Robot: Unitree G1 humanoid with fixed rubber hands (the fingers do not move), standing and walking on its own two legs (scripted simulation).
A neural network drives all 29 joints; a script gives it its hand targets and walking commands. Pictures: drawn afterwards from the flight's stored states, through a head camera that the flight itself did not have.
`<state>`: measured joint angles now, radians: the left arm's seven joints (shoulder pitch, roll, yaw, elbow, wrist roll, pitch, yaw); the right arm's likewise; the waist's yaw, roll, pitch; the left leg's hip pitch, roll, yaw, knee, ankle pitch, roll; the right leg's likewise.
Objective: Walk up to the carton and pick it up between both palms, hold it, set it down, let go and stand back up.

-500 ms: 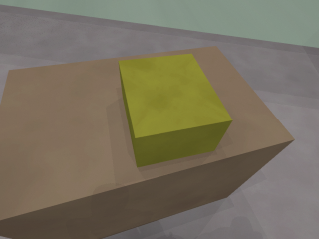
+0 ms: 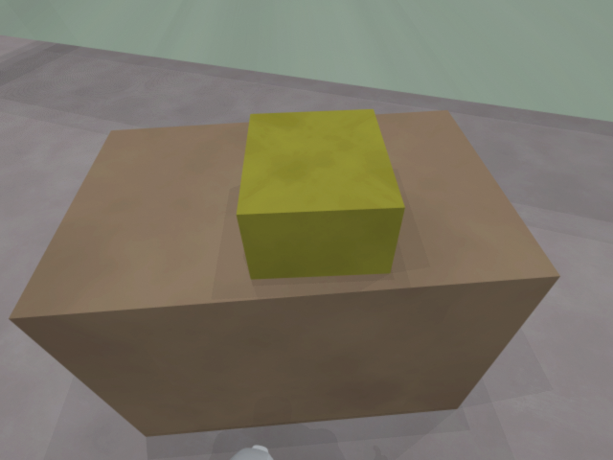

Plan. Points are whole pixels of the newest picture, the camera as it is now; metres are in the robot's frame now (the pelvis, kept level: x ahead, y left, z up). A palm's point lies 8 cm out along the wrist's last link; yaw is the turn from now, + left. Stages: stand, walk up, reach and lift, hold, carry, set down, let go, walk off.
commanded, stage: walk up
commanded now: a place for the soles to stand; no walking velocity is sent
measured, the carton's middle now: (316, 188) +0.60 -0.01 +0.01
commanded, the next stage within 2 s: none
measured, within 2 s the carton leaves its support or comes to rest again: neither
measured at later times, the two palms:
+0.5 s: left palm out of the picture -0.05 +0.23 -0.14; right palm out of the picture +0.13 -0.22 -0.11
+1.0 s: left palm out of the picture +0.08 +0.28 -0.12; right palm out of the picture +0.16 -0.24 -0.14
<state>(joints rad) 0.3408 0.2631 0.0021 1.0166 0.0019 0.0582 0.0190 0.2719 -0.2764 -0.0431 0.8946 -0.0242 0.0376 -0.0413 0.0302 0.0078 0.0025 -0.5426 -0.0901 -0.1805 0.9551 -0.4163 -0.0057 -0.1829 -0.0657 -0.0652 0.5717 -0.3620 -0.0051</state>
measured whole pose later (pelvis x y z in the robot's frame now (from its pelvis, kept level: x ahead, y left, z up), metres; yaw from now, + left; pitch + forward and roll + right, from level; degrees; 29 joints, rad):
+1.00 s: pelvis +0.04 +0.01 -0.01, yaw +5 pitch -1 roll +2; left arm 0.23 0.26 0.02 0.81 0.02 0.01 0.04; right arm 0.15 -0.28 -0.02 0.88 -0.02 0.06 -0.02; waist 0.04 0.00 0.14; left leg -0.35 0.03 -0.01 0.89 -0.57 -0.04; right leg -0.42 -0.08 0.00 0.55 -0.11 0.02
